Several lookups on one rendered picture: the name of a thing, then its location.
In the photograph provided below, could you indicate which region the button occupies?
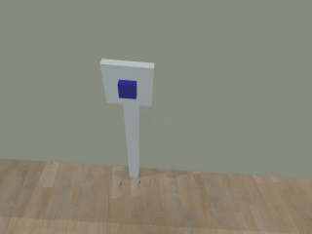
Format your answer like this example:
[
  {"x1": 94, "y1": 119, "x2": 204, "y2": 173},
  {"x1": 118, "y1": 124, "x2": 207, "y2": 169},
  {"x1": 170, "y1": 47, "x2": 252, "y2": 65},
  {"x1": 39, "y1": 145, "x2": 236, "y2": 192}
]
[{"x1": 117, "y1": 79, "x2": 137, "y2": 99}]

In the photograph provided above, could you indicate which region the panel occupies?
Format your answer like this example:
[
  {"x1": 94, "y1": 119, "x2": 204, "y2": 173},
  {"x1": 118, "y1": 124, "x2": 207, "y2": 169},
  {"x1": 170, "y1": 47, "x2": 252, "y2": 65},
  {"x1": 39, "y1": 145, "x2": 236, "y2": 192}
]
[{"x1": 99, "y1": 58, "x2": 155, "y2": 178}]

